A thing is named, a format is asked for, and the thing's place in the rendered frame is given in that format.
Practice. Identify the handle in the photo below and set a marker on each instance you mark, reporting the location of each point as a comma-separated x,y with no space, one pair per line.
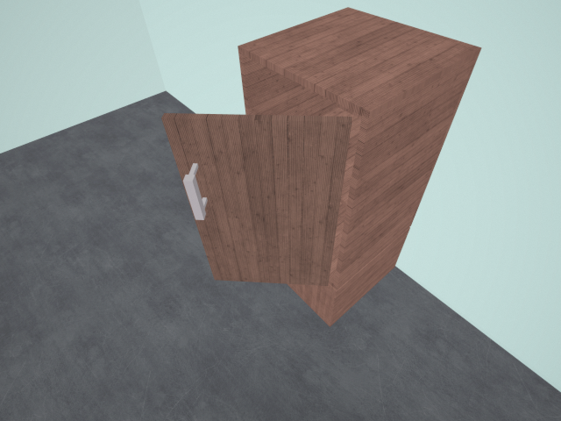
198,203

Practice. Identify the cupboard door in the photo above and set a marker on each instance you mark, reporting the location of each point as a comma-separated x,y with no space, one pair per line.
273,184

